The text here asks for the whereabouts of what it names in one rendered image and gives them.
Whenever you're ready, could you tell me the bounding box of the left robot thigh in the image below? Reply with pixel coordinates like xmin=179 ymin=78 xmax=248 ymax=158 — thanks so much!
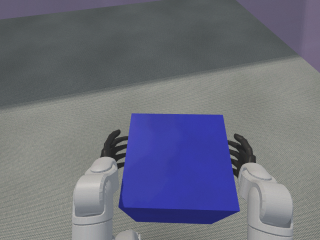
xmin=115 ymin=230 xmax=141 ymax=240

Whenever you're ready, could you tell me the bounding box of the robot right hand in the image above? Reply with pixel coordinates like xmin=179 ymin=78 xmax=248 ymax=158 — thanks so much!
xmin=227 ymin=133 xmax=256 ymax=179

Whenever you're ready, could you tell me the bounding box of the carton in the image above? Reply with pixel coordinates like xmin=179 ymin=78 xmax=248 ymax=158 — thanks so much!
xmin=118 ymin=113 xmax=240 ymax=224

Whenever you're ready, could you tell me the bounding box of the robot left hand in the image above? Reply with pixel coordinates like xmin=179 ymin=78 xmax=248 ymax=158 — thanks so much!
xmin=100 ymin=129 xmax=129 ymax=169

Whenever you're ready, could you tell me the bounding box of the left robot forearm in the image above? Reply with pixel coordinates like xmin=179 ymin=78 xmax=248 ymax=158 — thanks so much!
xmin=71 ymin=156 xmax=119 ymax=240

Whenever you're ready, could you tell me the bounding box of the right robot forearm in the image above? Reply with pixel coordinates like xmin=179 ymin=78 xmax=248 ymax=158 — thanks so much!
xmin=238 ymin=162 xmax=294 ymax=240

